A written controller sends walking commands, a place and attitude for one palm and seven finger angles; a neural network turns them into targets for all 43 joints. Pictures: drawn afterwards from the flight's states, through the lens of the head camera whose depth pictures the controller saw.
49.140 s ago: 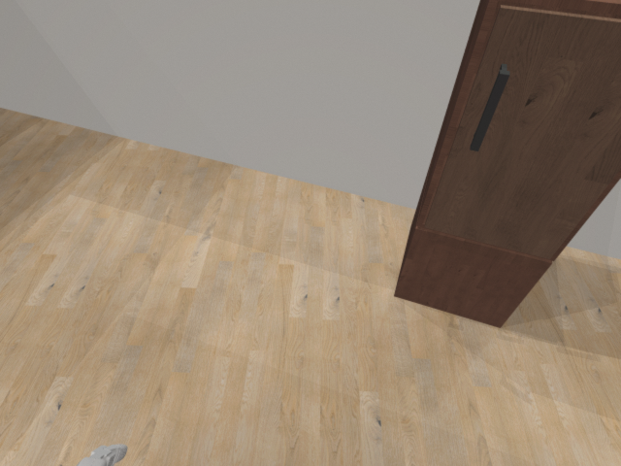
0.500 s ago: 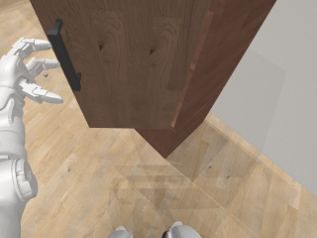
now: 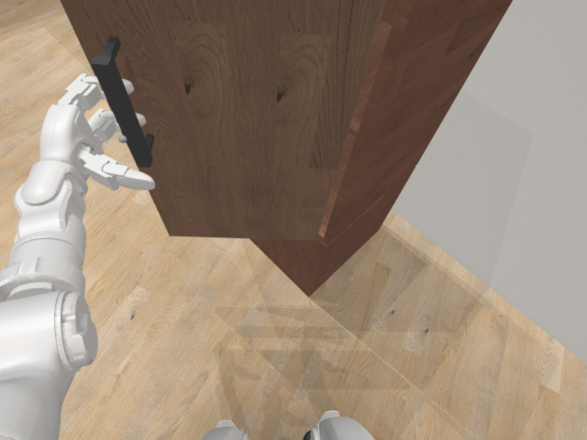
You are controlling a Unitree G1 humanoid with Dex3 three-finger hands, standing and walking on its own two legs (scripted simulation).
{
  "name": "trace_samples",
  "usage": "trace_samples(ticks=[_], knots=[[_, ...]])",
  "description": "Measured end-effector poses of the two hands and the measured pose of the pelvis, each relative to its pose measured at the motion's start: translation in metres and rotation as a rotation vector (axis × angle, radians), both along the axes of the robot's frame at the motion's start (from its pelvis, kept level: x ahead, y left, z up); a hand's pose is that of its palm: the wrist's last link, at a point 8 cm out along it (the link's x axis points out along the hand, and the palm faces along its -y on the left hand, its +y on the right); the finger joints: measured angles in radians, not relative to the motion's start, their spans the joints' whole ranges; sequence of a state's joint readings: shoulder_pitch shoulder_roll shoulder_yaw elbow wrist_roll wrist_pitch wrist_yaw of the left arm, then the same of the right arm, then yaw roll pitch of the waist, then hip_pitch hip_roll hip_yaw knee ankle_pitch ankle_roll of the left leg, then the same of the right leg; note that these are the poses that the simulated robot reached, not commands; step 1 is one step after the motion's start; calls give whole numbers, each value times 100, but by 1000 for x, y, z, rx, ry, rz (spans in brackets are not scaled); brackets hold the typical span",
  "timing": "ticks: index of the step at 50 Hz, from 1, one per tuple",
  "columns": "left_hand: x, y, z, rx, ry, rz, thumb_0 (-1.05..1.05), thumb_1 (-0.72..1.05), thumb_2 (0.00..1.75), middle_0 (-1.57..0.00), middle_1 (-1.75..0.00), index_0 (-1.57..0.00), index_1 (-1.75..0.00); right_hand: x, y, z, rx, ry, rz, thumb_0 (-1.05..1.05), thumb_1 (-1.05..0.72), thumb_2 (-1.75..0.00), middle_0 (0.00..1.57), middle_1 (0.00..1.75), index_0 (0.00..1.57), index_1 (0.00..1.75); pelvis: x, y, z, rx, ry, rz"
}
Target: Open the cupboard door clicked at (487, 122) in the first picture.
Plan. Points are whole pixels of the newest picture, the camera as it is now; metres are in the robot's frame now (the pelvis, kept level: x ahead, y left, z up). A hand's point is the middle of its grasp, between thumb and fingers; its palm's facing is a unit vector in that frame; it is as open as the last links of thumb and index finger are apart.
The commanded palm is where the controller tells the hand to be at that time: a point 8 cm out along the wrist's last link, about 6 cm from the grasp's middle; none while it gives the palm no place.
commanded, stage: slide the fingers in behind the handle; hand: left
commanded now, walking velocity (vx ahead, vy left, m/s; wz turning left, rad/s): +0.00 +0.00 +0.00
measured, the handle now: (130, 109) +0.54 +0.19 +0.11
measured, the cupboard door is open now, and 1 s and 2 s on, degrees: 46 45 56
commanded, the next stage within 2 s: close the thumb around the handle in 0.70 s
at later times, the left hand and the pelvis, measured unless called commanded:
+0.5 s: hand (137, 140) +0.49 +0.18 +0.10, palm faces -0.05 -1.00 -0.01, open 13.9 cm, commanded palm +0.47 +0.23 +0.10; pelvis +0.00 -0.01 +0.00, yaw +0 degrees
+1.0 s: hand (137, 141) +0.49 +0.18 +0.10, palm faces -0.06 -1.00 -0.01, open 12.9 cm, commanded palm +0.47 +0.23 +0.10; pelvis +0.00 +0.00 +0.00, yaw +0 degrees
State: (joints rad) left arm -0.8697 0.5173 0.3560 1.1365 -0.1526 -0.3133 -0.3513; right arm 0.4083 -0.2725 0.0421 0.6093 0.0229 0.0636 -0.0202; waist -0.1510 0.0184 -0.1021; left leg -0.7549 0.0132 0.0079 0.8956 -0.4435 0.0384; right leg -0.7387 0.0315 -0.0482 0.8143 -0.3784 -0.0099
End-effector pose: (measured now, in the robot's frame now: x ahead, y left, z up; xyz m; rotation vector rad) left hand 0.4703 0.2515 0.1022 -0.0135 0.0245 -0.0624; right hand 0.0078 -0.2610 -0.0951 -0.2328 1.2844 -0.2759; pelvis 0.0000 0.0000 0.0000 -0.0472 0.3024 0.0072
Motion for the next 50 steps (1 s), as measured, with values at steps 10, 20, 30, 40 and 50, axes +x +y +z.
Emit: trace_samples(ticks=[10,20,30,40,50], knots=[[-1,-17,-3,11,12,-5,-1,-50,30,-30,-120,-31,-121,-5,-4,-2,11,2,-5,0,-90,-90,20,30,20,30,-2,-5,0,6,-5,-3],[-1,-18,-3,30,4,15,-1,-50,30,-30,-120,-32,-121,-4,-9,-1,4,-15,-7,0,-90,-90,20,30,20,30,-4,-9,0,9,-4,-5],[0,-16,-1,17,10,5,-1,-50,30,-30,-120,-32,-121,-1,-11,-1,-3,-17,-4,0,-90,-90,20,30,20,30,-3,-9,1,9,-3,-6],[-1,-17,-3,14,1,-3,-1,-50,30,-30,-120,-31,-120,2,-7,0,-1,-18,0,0,-90,-90,20,30,20,30,-1,-6,1,7,-2,-5],[0,-17,-2,27,-6,3,-1,-33,37,-31,-122,-32,-122,5,-1,-2,10,-26,-1,0,-90,-90,20,30,20,30,0,-2,0,5,-3,-5]])
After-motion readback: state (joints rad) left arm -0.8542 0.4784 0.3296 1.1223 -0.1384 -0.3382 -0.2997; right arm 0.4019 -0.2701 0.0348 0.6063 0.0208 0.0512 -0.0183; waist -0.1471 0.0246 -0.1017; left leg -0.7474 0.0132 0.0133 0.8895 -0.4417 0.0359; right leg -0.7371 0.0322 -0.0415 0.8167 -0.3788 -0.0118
